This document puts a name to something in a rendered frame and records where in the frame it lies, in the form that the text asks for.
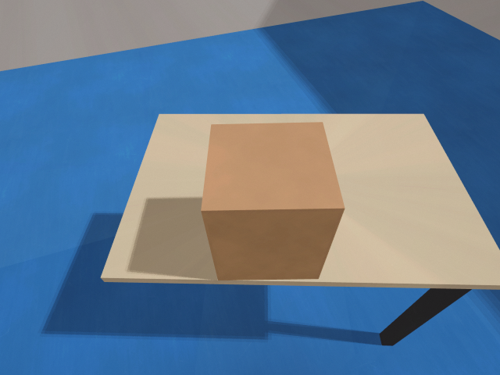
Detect table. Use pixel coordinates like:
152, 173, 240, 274
101, 114, 500, 346

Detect carton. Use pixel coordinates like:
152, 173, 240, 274
201, 122, 345, 280

